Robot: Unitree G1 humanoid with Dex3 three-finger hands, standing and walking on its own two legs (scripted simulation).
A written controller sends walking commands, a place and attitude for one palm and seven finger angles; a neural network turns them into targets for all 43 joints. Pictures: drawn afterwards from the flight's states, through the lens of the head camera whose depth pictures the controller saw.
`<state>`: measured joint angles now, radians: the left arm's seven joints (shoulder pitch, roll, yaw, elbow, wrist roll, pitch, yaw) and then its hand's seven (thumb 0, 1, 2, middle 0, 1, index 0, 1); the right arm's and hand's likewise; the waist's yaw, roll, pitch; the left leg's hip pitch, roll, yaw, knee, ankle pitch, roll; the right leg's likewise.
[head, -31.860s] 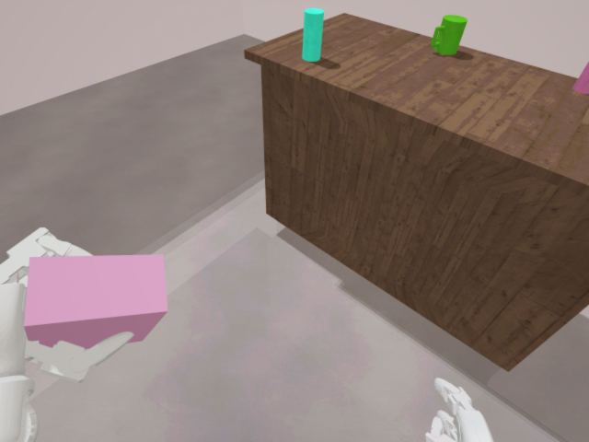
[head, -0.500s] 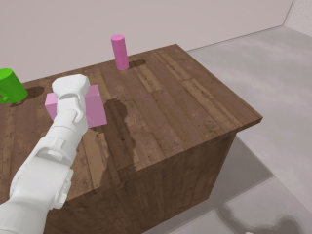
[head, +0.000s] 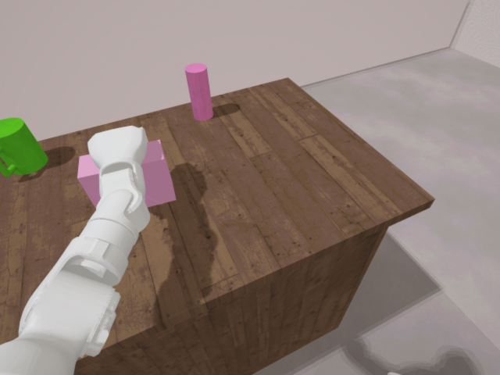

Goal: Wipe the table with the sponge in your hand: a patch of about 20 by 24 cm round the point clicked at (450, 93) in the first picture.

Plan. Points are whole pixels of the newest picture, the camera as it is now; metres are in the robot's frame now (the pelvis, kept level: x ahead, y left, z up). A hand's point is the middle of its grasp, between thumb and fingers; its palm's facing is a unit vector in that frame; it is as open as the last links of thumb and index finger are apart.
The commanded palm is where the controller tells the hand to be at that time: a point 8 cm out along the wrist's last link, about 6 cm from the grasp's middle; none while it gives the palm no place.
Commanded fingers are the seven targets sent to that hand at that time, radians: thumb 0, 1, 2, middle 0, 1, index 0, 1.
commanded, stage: wipe back along the third lane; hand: left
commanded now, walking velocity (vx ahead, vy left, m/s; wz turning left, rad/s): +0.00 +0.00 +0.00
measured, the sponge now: (133, 186) +0.43 +0.23 +0.08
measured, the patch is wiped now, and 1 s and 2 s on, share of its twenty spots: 0.95 0.95 0.95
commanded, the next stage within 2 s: slide back across to the middle lane in 1.30 s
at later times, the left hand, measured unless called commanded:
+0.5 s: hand (134, 191) +0.38 +0.21 +0.12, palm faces +0.10 -0.02 -1.00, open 10.0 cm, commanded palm +0.33 +0.18 +0.15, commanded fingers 0.00 0.10 1.30 -1.20 -1.60 -1.20 -1.60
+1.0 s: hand (144, 209) +0.34 +0.18 +0.12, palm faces +0.10 -0.04 -0.99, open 10.0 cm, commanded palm +0.29 +0.17 +0.15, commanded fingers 0.00 0.10 1.30 -1.20 -1.60 -1.20 -1.60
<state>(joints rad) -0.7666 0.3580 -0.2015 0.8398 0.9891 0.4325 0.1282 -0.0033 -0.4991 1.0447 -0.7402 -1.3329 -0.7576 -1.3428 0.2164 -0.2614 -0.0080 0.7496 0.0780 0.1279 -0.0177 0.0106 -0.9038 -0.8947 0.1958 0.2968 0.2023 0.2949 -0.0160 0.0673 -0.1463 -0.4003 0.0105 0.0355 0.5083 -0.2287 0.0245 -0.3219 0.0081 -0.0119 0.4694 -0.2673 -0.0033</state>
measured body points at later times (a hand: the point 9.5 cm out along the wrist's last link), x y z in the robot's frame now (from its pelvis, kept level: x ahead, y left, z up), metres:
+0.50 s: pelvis +0.02 +0.00 +0.00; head +0.00 -0.03 +0.45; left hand +0.37 +0.20 +0.18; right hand +0.26 -0.20 -0.08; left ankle +0.01 +0.10 -0.74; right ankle -0.02 -0.12 -0.74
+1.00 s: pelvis +0.00 -0.03 +0.00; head -0.03 -0.07 +0.44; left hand +0.33 +0.18 +0.18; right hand +0.24 -0.23 -0.09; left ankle +0.01 +0.10 -0.74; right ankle -0.02 -0.12 -0.74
